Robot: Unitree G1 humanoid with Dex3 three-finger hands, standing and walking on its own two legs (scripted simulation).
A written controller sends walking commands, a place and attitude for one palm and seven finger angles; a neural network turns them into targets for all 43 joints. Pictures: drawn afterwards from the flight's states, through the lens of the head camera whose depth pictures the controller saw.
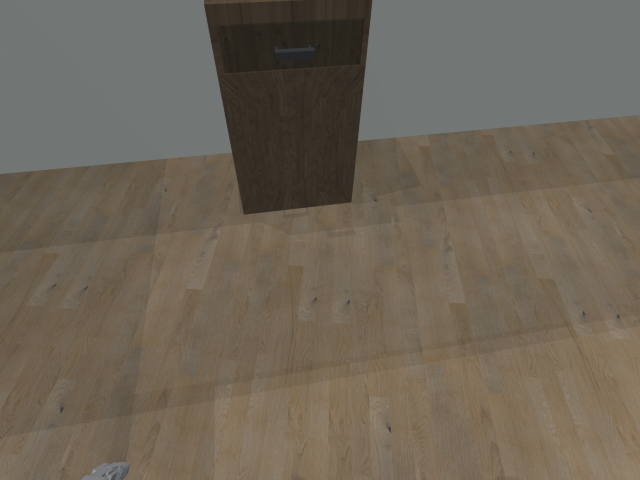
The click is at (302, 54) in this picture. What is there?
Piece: drawer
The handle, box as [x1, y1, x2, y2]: [274, 44, 314, 60]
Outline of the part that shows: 314,50 313,47 310,46 310,44 307,45 307,48 278,49 276,46 274,46 275,60 314,58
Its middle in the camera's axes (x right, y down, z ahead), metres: -0.09 -0.59 +1.21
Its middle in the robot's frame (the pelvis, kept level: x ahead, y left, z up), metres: +1.30 +0.16 -0.05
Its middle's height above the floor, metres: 0.72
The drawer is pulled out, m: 0.00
